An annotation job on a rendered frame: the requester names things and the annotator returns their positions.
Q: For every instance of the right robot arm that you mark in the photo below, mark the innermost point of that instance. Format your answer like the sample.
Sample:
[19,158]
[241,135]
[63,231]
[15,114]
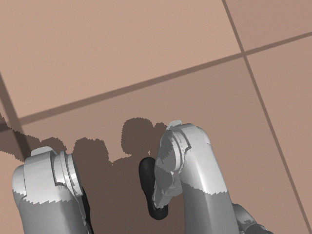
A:
[257,229]

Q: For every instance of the right robot hand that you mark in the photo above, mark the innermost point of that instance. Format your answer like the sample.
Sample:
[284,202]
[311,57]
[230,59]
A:
[244,219]

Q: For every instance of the left robot foot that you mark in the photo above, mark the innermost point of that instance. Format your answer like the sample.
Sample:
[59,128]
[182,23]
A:
[87,212]

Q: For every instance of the right robot foot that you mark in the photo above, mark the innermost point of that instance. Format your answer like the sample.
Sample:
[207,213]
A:
[147,180]

